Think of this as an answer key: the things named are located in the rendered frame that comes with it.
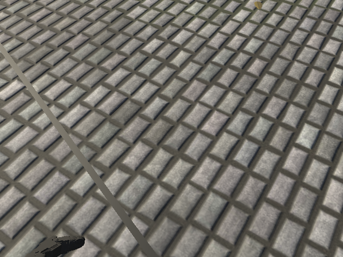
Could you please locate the robot left hand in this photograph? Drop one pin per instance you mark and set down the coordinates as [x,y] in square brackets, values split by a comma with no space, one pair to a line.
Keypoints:
[55,246]

